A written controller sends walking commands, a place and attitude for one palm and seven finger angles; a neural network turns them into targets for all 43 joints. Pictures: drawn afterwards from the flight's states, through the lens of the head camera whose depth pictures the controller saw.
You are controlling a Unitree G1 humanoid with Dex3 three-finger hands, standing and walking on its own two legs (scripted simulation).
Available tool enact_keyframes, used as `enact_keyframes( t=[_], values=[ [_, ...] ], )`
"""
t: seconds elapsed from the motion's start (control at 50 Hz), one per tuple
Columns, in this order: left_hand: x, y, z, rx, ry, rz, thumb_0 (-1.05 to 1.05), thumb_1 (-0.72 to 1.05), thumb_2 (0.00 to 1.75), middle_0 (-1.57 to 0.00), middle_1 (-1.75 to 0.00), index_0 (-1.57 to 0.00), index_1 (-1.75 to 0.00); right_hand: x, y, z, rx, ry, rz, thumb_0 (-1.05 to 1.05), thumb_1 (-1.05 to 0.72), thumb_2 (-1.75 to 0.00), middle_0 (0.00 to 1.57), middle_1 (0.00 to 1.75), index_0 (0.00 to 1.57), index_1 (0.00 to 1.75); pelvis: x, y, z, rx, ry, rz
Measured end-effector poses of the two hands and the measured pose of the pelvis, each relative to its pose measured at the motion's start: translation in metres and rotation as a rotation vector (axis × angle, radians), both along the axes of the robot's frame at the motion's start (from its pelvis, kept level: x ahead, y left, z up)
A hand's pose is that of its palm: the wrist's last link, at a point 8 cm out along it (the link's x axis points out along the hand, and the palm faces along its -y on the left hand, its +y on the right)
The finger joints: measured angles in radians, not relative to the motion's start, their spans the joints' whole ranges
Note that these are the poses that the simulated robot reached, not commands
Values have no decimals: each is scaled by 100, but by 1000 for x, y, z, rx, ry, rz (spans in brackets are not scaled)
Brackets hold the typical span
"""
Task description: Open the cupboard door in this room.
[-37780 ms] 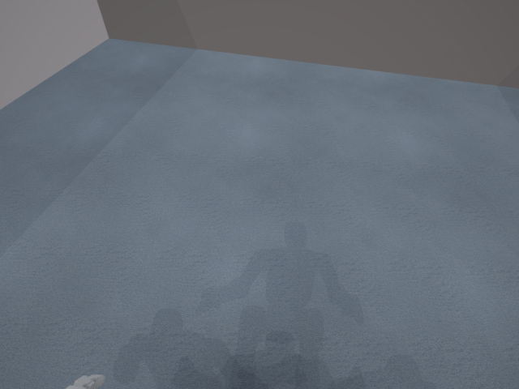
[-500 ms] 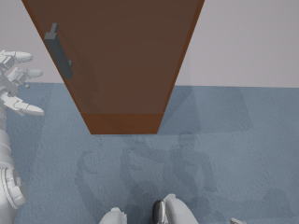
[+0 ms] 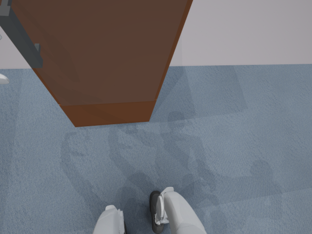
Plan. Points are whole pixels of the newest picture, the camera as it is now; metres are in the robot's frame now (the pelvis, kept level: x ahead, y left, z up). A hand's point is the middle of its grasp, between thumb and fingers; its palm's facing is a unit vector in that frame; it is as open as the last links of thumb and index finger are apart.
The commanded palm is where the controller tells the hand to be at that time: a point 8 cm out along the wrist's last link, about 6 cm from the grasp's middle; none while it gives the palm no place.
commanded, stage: move the hooked fingers beside the handle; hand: left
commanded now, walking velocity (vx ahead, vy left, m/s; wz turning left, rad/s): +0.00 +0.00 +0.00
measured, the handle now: (23, 34) +0.56 +0.25 +0.07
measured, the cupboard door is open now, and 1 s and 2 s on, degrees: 0 0 0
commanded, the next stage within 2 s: slide the fingers in behind the handle in 1.02 s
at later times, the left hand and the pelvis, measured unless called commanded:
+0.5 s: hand out of the picture +0.49 +0.32 +0.08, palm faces -0.01 -1.00 -0.01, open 14.0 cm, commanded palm +0.48 +0.34 +0.07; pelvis +0.02 +0.01 +0.01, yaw +0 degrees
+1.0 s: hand out of the picture +0.50 +0.31 +0.07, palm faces +0.03 -1.00 -0.03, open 14.0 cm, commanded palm +0.48 +0.35 +0.07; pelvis +0.01 +0.00 +0.00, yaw +0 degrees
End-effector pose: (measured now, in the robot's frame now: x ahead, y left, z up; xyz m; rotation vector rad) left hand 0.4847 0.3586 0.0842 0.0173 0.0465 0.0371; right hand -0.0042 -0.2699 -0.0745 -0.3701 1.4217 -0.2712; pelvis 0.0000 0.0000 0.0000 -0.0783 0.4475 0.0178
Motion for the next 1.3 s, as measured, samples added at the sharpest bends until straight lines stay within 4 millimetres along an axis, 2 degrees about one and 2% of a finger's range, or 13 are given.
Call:
enact_keyframes(
  t=[0.08,0.18,0.24,0.38,0.54,0.64,0.74,0.86,1.06,1.18,1.3],
  values=[
    [8,3,0,3,-11,-6,-2,-50,30,-30,-120,-30,-120,-5,3,1,2,23,-20,0,-91,-89,20,30,21,30,3,1,-1,-5,14,-6],
    [3,8,-11,0,42,-20,-1,-50,30,-30,-120,-30,-120,-3,9,3,23,36,-33,0,-91,-89,20,30,21,30,9,4,2,-8,16,-14],
    [-3,12,-15,-17,33,-2,-1,-50,30,-30,-120,-30,-120,3,12,5,30,30,-26,0,-91,-89,20,30,21,30,12,6,4,-10,15,-15],
    [-14,21,-7,-6,-9,11,-2,-50,30,-30,-120,-30,-120,26,13,8,30,-13,5,0,-91,-89,20,30,21,30,18,8,7,-20,-7,-3],
    [-17,7,-8,-17,20,-45,-1,-50,30,-30,-120,-30,-120,50,14,7,31,-57,44,0,-91,-89,20,30,21,30,20,11,10,-19,-27,14],
    [-14,-5,-8,-14,4,-35,-2,-50,30,-30,-120,-30,-120,55,15,4,37,-87,45,0,-91,-89,20,30,21,30,19,11,10,-15,-34,11],
    [-9,-7,-8,-1,18,-5,-2,-50,30,-30,-120,-30,-120,49,16,0,45,-90,33,0,-91,-89,20,30,21,30,15,8,8,-11,-34,6],
    [-9,-4,-3,18,10,5,-2,-50,30,-30,-120,-30,-120,30,14,-3,55,-50,10,0,-91,-89,20,30,21,30,12,4,7,-5,-28,-3],
    [-5,2,-12,15,18,-5,-1,-50,30,-30,-120,-30,-120,5,-1,0,10,12,-4,0,-91,-89,20,30,21,30,5,-2,0,-5,5,-5],
    [-6,7,-12,-10,-1,-4,-2,-50,30,-30,-120,-30,-120,3,-6,2,-4,12,-8,0,-91,-89,20,30,21,30,4,-2,-2,-9,8,-9],
    [-10,4,-15,2,19,-27,-2,-50,30,-30,-120,-30,-120,9,-1,1,10,4,3,0,-91,-89,20,30,21,30,3,0,-1,-11,5,-5]
  ],
)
